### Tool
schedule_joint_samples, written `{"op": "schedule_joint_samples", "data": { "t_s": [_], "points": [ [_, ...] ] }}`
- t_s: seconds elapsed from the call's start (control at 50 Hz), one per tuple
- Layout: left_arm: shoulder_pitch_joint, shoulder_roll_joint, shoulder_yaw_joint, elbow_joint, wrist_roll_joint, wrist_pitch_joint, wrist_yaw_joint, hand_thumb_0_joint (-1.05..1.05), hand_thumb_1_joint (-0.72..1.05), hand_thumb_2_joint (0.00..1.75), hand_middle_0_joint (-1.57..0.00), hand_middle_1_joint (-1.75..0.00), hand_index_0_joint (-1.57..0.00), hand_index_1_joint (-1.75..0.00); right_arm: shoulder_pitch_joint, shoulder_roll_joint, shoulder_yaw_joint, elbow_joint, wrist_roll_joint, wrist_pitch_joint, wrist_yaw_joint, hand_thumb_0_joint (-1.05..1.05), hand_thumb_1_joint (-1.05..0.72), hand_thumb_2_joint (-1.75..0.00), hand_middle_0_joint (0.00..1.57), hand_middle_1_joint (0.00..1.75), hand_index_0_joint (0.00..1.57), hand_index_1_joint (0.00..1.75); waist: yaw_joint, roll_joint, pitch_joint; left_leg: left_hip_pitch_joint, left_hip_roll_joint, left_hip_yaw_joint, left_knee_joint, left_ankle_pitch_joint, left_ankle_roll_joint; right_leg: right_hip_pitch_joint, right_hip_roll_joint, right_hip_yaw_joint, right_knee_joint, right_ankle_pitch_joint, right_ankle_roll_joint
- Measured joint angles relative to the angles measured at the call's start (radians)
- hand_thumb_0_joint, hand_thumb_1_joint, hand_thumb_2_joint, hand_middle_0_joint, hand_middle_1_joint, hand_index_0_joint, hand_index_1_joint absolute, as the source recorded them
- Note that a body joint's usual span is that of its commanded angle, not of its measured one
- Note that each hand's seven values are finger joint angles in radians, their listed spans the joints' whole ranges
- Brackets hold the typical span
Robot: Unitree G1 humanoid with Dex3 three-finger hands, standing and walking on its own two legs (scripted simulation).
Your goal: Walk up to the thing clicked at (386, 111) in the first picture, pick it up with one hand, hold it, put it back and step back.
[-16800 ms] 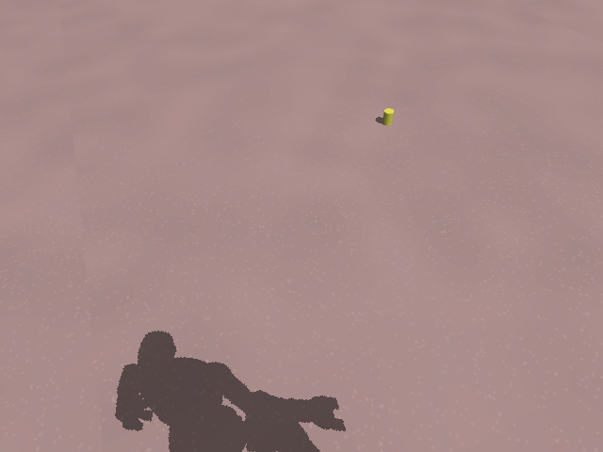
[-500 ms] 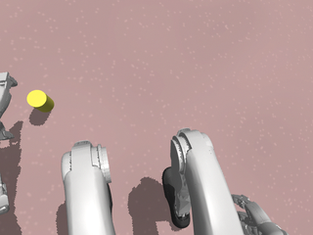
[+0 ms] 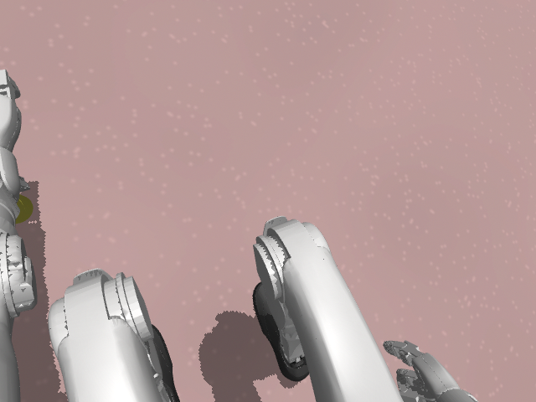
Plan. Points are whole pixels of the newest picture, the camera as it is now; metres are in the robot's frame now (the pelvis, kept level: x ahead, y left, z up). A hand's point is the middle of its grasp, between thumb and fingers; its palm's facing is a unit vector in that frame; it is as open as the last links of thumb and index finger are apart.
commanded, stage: approach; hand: left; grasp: from above
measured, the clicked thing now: (5, 205) +0.46 +0.33 -0.29
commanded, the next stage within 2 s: rest palm in 0.18 s
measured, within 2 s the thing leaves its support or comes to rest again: neither
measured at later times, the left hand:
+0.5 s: hand out of the picture +0.38 +0.35 -0.21, palm faces -0.48 -0.14 -0.87, open 14.0 cm
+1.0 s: hand (1, 200) +0.46 +0.32 -0.25, palm faces -0.47 -0.11 -0.88, open 13.9 cm
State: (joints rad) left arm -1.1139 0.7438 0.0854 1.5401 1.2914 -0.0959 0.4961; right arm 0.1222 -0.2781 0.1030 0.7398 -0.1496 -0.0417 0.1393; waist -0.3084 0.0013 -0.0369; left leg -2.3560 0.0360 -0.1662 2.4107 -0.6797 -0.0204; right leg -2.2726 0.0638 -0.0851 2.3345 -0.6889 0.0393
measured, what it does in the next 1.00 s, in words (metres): stands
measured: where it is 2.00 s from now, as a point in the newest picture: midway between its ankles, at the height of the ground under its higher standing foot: (227, 370)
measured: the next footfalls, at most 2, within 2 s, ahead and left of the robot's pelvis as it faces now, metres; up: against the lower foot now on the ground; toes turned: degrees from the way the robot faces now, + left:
none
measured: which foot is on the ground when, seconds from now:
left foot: down 0.00-1.00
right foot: down 0.00-1.00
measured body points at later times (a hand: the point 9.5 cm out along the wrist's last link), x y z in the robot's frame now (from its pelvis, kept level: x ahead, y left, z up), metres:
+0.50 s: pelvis -0.01 +0.01 -0.01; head +0.23 +0.12 +0.35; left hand +0.40 +0.36 -0.16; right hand +0.10 -0.28 -0.10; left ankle +0.07 +0.14 -0.29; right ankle +0.10 -0.12 -0.29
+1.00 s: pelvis +0.00 +0.01 -0.02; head +0.29 +0.08 +0.32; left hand +0.48 +0.32 -0.20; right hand +0.04 -0.25 -0.11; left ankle +0.07 +0.14 -0.29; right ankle +0.10 -0.12 -0.29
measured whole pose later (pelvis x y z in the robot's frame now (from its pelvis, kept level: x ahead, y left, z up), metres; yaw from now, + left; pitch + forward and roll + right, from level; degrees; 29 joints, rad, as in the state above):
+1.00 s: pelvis +0.00 +0.01 -0.02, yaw -3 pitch +32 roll -11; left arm -1.00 0.91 0.16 1.60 1.22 -0.16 0.51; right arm 0.11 -0.28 0.21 0.72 -0.21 -0.12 0.20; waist -0.33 -0.07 0.11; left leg -2.37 0.03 -0.22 2.52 -0.72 -0.02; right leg -2.27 0.08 -0.12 2.40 -0.71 0.06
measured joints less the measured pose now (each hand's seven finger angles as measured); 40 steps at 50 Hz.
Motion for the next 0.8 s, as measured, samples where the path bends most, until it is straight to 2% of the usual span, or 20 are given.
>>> {"op": "schedule_joint_samples", "data": {
  "t_s": [0.1, 0.18, 0.28, 0.34, 0.38, 0.44, 0.54, 0.6, 0.68, 0.74, 0.8],
  "points": [
    [0.005, 0.026, 0.002, -0.005, -0.082, 0.052, -0.086, 0.00, -0.52, 0.97, -0.08, -1.07, -0.09, -1.05, 0.026, -0.007, 0.015, -0.013, 0.027, 0.014, 0.000, 0.00, -0.92, -0.90, 0.20, 0.30, 0.20, 0.30, -0.002, 0.024, 0.029, 0.025, 0.010, 0.005, -0.012, -0.007, 0.007, 0.017, 0.007, 0.004, -0.013, 0.001, 0.002],
    [0.063, 0.056, 0.007, -0.028, -0.132, 0.039, -0.182, 0.01, -0.52, 0.96, -0.08, -1.07, -0.09, -1.05, 0.040, -0.007, 0.033, -0.025, 0.046, 0.033, -0.004, 0.00, -0.92, -0.90, 0.20, 0.30, 0.20, 0.30, 0.012, 0.020, 0.052, 0.046, 0.010, 0.007, -0.019, -0.009, 0.007, 0.036, 0.006, 0.005, -0.017, -0.001, 0.000],
    [0.174, 0.098, 0.037, -0.087, -0.167, -0.060, -0.255, 0.01, -0.50, 0.94, -0.08, -1.08, -0.11, -1.05, 0.037, -0.013, 0.044, -0.035, 0.040, 0.046, -0.007, 0.00, -0.92, -0.90, 0.20, 0.30, 0.21, 0.30, 0.051, -0.008, 0.085, 0.054, -0.004, -0.006, -0.012, -0.001, -0.003, 0.055, -0.004, -0.006, -0.011, -0.004, -0.005],
    [0.245, 0.112, 0.061, -0.144, -0.156, -0.153, -0.259, 0.00, -0.49, 0.92, -0.09, -1.08, -0.11, -1.05, 0.026, -0.018, 0.034, -0.033, 0.023, 0.052, -0.006, 0.00, -0.91, -0.89, 0.20, 0.30, 0.21, 0.30, 0.088, -0.032, 0.097, 0.050, -0.014, -0.018, 0.002, 0.004, -0.009, 0.062, -0.009, -0.017, -0.003, -0.004, -0.005],
    [0.282, 0.114, 0.053, -0.189, -0.134, -0.210, -0.240, 0.00, -0.48, 0.92, -0.09, -1.07, -0.12, -1.04, 0.016, -0.023, 0.020, -0.026, 0.010, 0.054, -0.005, 0.00, -0.91, -0.89, 0.20, 0.30, 0.21, 0.30, 0.114, -0.048, 0.097, 0.044, -0.021, -0.024, 0.014, 0.006, -0.010, 0.064, -0.013, -0.022, 0.005, -0.006, -0.003],
    [0.303, 0.113, 0.029, -0.208, -0.096, -0.280, -0.172, 0.00, -0.49, 0.92, -0.09, -1.06, -0.11, -1.03, -0.015, -0.030, 0.005, -0.009, -0.007, 0.054, -0.002, 0.00, -0.91, -0.89, 0.20, 0.30, 0.21, 0.30, 0.137, -0.070, 0.089, 0.035, -0.029, -0.027, 0.035, 0.008, -0.005, 0.067, -0.017, -0.023, 0.021, -0.012, 0.001],
    [0.260, 0.096, -0.008, -0.100, -0.006, -0.307, -0.030, 0.00, -0.49, 0.94, -0.08, -1.03, -0.10, -1.01, -0.092, -0.027, -0.005, 0.010, -0.032, 0.032, -0.002, 0.00, -0.91, -0.89, 0.20, 0.30, 0.21, 0.30, 0.124, -0.097, 0.070, 0.018, -0.035, -0.026, 0.068, 0.010, 0.007, 0.065, -0.019, -0.023, 0.047, -0.018, 0.001],
    [0.222, 0.085, -0.008, -0.036, 0.051, -0.283, 0.046, 0.00, -0.49, 0.95, -0.08, -1.02, -0.09, -1.00, -0.126, -0.017, -0.001, 0.010, -0.042, 0.010, 0.000, 0.00, -0.90, -0.89, 0.20, 0.30, 0.20, 0.30, 0.101, -0.109, 0.055, 0.003, -0.034, -0.027, 0.083, 0.011, 0.011, 0.053, -0.016, -0.023, 0.058, -0.016, 0.000],
    [0.158, 0.080, 0.010, 0.057, 0.097, -0.215, 0.136, 0.00, -0.49, 0.96, -0.08, -1.02, -0.09, -1.00, -0.146, -0.001, 0.012, 0.010, -0.056, -0.020, 0.014, 0.00, -0.90, -0.90, 0.20, 0.30, 0.20, 0.30, 0.061, -0.115, 0.039, -0.019, -0.033, -0.028, 0.098, 0.012, 0.012, 0.030, -0.013, -0.023, 0.072, -0.014, 0.000],
    [0.097, 0.096, 0.004, 0.136, 0.099, -0.151, 0.163, 0.00, -0.48, 0.96, -0.08, -1.02, -0.09, -1.00, -0.144, 0.005, 0.030, 0.007, -0.062, -0.042, 0.030, 0.00, -0.90, -0.90, 0.20, 0.30, 0.20, 0.30, 0.030, -0.111, 0.040, -0.037, -0.030, -0.032, 0.107, 0.012, 0.013, 0.009, -0.008, -0.024, 0.079, -0.008, 0.006],
    [0.051, 0.124, 0.010, 0.175, 0.079, -0.099, 0.155, 0.00, -0.48, 0.95, -0.08, -1.03, -0.09, -1.01, -0.128, 0.004, 0.052, -0.003, -0.064, -0.061, 0.042, 0.00, -0.90, -0.90, 0.20, 0.30, 0.20, 0.30, 0.005, -0.100, 0.064, -0.048, -0.024, -0.037, 0.114, 0.010, 0.014, -0.006, -0.001, -0.027, 0.080, -0.003, 0.016]
  ]
}}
